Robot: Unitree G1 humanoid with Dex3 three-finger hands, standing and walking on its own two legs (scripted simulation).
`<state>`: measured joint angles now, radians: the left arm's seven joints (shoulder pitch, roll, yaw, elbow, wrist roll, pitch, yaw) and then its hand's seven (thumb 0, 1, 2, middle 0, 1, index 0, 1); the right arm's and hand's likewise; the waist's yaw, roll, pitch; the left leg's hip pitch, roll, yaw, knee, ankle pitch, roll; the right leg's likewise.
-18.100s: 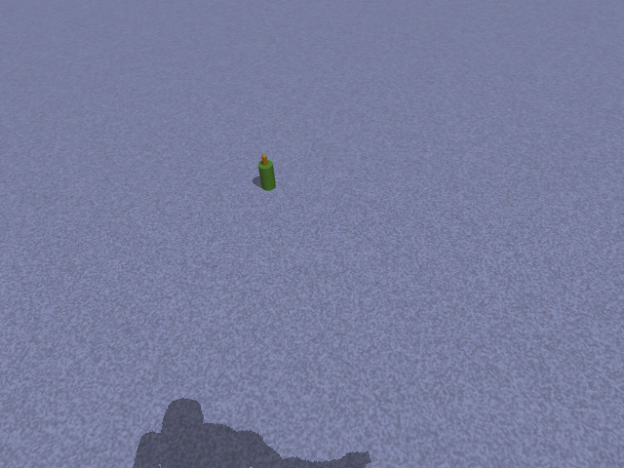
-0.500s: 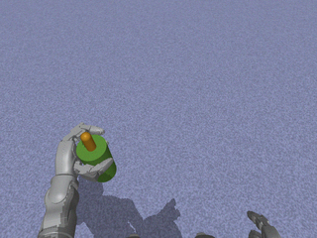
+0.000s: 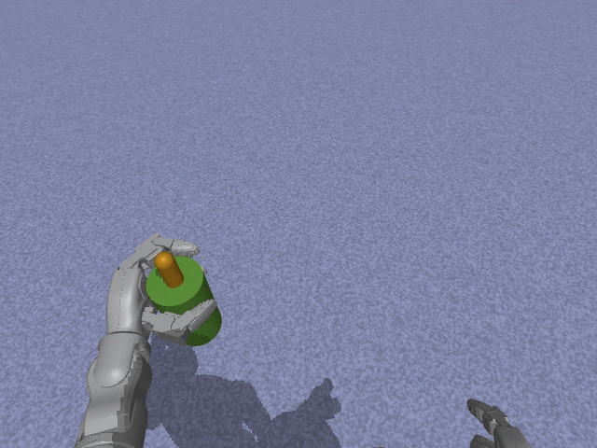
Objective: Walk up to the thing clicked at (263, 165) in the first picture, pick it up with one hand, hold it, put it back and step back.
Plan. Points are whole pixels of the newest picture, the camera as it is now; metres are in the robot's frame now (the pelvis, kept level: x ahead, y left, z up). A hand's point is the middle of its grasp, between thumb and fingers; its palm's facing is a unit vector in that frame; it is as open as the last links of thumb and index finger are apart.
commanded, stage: hold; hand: left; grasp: from the side
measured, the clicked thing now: (183, 295) +0.32 +0.17 +0.03
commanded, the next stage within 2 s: crouch in 2.00 s
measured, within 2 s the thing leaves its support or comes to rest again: neither
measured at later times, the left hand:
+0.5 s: hand (181, 289) +0.32 +0.17 +0.05, palm faces +0.04 -1.00 -0.02, open 9.6 cm
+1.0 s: hand (183, 282) +0.33 +0.17 +0.05, palm faces +0.04 -1.00 -0.01, open 9.6 cm
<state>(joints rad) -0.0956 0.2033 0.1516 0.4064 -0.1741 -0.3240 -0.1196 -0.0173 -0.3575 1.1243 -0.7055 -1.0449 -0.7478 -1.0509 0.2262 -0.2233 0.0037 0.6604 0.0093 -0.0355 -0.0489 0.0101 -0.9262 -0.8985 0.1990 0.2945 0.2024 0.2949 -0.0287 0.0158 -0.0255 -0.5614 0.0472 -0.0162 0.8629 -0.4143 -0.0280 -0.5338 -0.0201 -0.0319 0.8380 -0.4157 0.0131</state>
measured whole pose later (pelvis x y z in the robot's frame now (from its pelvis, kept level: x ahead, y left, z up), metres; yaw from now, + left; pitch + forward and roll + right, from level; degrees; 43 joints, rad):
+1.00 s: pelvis +0.00 +0.00 +0.01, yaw +0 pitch +5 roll -1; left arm -0.15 0.19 0.15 0.48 -0.18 -0.35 -0.13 -0.02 -0.35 1.12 -0.71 -1.04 -0.75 -1.05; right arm 0.22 -0.22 0.00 0.68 0.01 -0.04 -0.04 0.01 -0.92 -0.90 0.20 0.29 0.20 0.29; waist -0.02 0.02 -0.02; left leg -0.52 0.04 -0.01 0.82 -0.40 -0.03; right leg -0.49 -0.02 -0.03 0.79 -0.40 0.02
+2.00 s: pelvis +0.00 +0.00 +0.01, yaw +0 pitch +5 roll -1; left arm -0.14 0.20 0.15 0.50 -0.17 -0.36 -0.13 -0.02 -0.35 1.12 -0.71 -1.04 -0.75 -1.05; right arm 0.22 -0.22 0.00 0.69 0.01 -0.05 -0.05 0.01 -0.93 -0.90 0.20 0.29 0.20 0.29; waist -0.03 0.02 -0.02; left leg -0.51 0.04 -0.01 0.81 -0.39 -0.03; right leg -0.49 -0.02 -0.03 0.79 -0.39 0.01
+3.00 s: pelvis -0.06 +0.01 -0.24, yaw -2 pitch +34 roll -3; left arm -0.56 0.32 0.35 1.05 -0.12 -0.77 -0.19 -0.02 -0.33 1.09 -0.70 -1.04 -0.74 -1.04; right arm 0.10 -0.24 0.01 0.73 -0.10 -0.05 0.06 0.01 -0.92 -0.91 0.20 0.29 0.20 0.29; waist -0.10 0.00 -0.19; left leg -1.81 0.04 -0.07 1.90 -0.68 -0.03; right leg -1.77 -0.02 -0.03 1.86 -0.68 0.02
